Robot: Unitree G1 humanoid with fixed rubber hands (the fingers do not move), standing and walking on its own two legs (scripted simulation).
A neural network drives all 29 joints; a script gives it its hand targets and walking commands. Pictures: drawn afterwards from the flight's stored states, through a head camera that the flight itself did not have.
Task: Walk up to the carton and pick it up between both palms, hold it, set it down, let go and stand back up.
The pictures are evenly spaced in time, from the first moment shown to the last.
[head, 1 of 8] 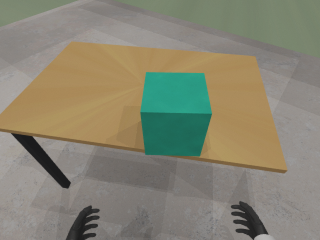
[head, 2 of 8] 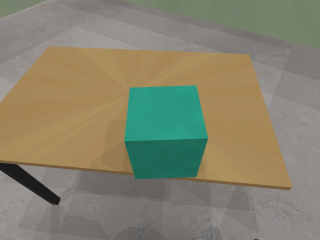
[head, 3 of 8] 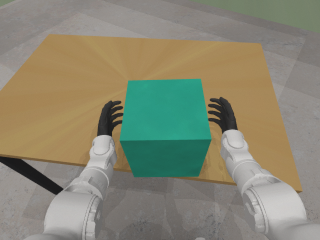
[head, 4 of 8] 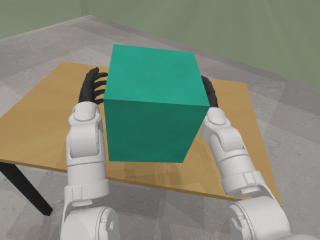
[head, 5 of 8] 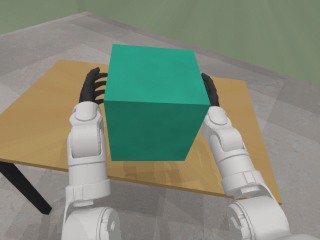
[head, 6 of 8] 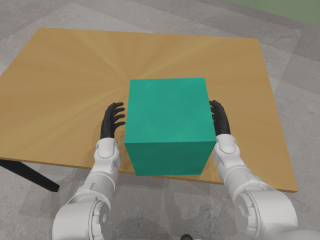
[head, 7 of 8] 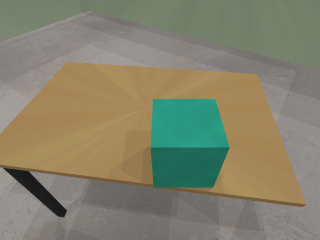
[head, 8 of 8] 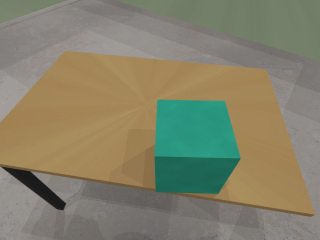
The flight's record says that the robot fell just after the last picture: no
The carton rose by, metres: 0.18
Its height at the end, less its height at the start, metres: +0.00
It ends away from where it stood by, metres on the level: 0.02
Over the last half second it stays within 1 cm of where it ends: yes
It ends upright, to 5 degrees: yes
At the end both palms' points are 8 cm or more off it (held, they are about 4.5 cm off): yes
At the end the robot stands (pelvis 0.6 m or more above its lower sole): yes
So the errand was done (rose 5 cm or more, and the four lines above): yes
